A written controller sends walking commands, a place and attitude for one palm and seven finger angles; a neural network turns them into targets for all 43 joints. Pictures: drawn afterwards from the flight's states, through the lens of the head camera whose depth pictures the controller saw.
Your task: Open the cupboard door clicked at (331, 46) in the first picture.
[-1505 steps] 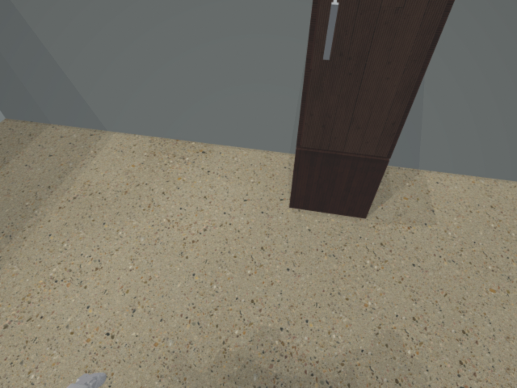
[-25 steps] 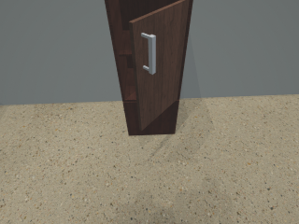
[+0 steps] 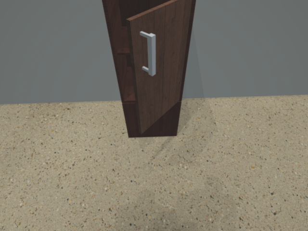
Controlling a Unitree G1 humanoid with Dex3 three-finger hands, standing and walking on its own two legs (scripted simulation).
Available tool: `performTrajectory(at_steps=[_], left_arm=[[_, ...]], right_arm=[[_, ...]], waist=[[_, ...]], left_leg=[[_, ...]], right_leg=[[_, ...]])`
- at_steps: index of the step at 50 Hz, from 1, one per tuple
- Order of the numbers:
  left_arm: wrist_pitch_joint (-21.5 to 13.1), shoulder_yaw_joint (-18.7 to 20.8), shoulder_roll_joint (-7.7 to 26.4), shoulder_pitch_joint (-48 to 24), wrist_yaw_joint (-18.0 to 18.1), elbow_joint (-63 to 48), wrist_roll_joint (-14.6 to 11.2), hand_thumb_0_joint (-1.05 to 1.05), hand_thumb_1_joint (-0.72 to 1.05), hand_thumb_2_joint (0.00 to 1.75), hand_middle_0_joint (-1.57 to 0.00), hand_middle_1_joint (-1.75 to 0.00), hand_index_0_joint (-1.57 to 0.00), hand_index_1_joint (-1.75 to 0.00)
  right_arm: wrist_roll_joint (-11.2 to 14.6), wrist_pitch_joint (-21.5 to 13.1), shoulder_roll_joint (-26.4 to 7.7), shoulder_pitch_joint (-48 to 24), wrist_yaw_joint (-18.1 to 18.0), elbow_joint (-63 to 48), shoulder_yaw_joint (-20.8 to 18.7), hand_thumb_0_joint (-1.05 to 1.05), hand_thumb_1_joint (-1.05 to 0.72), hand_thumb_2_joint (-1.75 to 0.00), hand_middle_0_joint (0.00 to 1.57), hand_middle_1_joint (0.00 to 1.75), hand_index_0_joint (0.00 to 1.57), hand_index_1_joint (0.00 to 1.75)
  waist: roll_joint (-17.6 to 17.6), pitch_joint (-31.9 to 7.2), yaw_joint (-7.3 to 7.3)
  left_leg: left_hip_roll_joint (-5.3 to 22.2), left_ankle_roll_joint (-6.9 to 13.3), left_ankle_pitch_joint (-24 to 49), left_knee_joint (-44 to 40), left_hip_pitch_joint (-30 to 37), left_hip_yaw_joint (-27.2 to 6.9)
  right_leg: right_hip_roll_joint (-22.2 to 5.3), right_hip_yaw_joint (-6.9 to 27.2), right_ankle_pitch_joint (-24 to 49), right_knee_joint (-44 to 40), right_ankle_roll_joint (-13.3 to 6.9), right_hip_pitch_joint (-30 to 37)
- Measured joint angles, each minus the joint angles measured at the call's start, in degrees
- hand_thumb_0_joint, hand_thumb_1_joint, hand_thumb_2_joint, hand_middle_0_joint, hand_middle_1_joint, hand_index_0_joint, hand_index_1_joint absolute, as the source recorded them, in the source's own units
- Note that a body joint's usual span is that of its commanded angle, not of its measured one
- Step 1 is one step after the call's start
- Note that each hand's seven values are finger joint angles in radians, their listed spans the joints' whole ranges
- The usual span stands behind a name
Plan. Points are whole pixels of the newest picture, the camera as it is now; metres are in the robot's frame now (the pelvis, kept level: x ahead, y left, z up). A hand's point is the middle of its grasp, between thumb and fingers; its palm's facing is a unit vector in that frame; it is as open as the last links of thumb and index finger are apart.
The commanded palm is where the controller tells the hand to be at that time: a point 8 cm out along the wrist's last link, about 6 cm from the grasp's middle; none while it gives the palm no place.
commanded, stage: look to check the result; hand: left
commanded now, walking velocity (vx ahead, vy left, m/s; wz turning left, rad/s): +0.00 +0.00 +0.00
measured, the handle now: (147, 54) +0.66 +0.06 +0.12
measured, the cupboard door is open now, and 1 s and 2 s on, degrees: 47 47 47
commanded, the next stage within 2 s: walk to a spot facing it in 0.32 s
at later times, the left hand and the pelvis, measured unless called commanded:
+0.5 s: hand out of the picture +0.01 +0.15 -0.17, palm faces +0.04 -0.98 -0.19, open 7.4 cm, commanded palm none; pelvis +0.03 -0.02 +0.00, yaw +0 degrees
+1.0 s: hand out of the picture +0.12 +0.21 -0.18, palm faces -0.16 -0.96 -0.22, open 7.4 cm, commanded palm none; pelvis +0.02 +0.02 +0.00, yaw -14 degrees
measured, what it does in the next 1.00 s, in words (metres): lifts its right foot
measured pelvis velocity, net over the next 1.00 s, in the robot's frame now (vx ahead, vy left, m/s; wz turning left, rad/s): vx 0.02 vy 0.02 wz -0.24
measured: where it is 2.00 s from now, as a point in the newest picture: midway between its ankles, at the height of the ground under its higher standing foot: outside the picture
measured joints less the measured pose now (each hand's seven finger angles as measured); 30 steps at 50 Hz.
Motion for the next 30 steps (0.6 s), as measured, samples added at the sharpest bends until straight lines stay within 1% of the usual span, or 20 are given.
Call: performTrajectory(at_steps=[10,24,30], left_arm=[[-0.1,0.0,0.2,0.0,0.2,0.0,-0.1,0.01,0.91,0.9,-0.2,-0.3,-0.19,-0.3],[-0.4,-0.1,0.2,-0.3,0.3,-0.3,-0.1,0.01,0.9,0.9,-0.2,-0.3,-0.19,-0.3],[0.8,1.1,0.0,-0.3,0.1,-1.4,0.2,0.01,0.9,0.9,-0.2,-0.3,-0.2,-0.3]], right_arm=[[0.0,0.0,-0.4,-1.4,-0.1,0.2,0.2,0.0,-0.92,-0.9,0.2,0.3,0.2,0.3],[0.1,-0.2,-1.3,-2.8,-0.4,0.3,0.1,0.0,-0.91,-0.9,0.2,0.3,0.2,0.3],[0.1,0.8,-1.8,-3.9,-0.9,-0.8,-0.9,0.0,-0.92,-0.9,0.2,0.3,0.2,0.3]], waist=[[0.3,0.2,0.29],[-0.6,0.3,0.57],[0.0,0.6,1.12]], left_leg=[[0.2,-0.5,-1.0,0.1,0.9,-0.2],[1.0,-1.4,-2.4,0.1,2.1,-0.3],[2.6,-1.8,-4.7,3.7,0.9,1.1]], right_leg=[[0.3,-0.1,-0.7,-0.7,-0.4,1.2],[1.1,-0.1,-1.3,-2.0,-1.1,3.0],[2.4,1.5,-1.9,-0.3,-1.5,2.0]])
